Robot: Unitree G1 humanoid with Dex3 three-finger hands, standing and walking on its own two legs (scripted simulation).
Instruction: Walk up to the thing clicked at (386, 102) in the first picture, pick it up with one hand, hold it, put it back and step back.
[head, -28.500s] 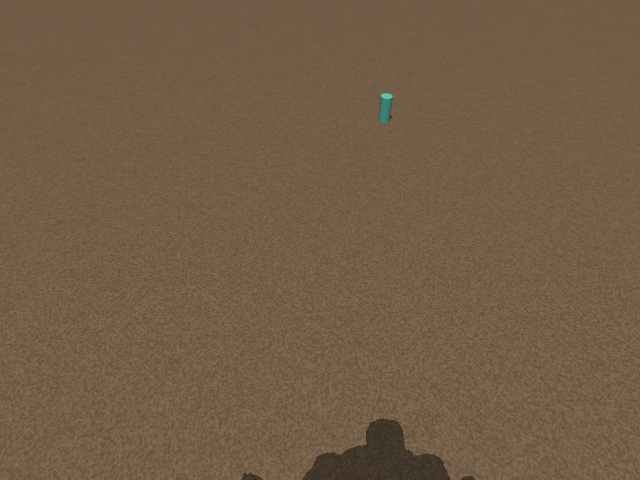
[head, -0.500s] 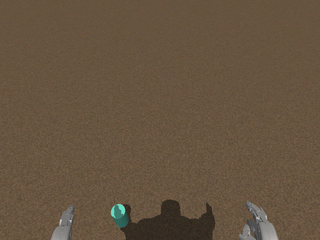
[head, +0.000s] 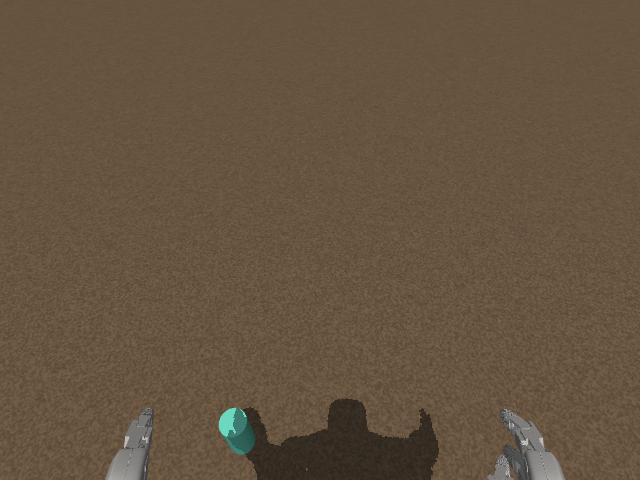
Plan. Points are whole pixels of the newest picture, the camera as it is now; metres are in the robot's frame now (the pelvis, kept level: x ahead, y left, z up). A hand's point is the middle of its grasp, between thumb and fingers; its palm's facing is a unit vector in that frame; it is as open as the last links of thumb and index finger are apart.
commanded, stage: home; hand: left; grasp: from the side
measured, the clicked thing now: (238, 432) +0.39 +0.24 -0.64
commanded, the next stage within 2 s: stand in 1.02 s
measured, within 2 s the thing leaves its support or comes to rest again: neither
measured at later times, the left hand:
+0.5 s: hand out of the picture +0.16 +0.18 -0.06, palm faces +0.09 -0.96 -0.28, open 17.5 cm
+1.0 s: hand out of the picture +0.16 +0.18 -0.05, palm faces +0.10 -0.95 -0.28, open 17.4 cm
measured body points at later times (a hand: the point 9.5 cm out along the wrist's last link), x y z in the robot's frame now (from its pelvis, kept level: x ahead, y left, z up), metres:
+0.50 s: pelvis -0.01 +0.00 +0.00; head +0.01 +0.00 +0.45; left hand +0.15 +0.23 -0.04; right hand +0.16 -0.24 -0.07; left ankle +0.01 +0.14 -0.69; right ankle +0.00 -0.12 -0.69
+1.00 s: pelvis -0.01 +0.01 +0.00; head +0.01 +0.01 +0.45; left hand +0.15 +0.23 -0.03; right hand +0.16 -0.23 -0.07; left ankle +0.01 +0.14 -0.69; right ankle +0.00 -0.12 -0.69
